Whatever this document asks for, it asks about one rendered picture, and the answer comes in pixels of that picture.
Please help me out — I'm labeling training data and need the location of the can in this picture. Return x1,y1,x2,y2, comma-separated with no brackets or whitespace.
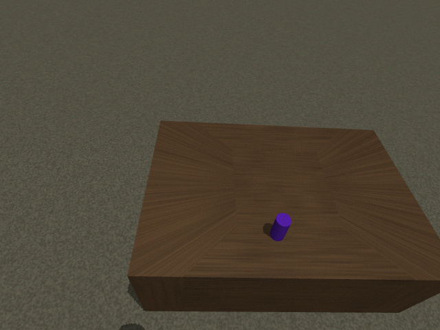
269,213,292,241

